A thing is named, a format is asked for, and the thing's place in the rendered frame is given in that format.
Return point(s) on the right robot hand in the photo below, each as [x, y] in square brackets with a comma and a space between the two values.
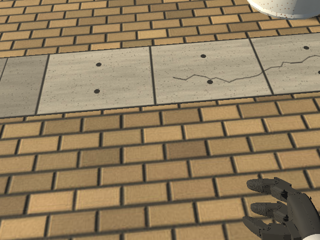
[297, 220]

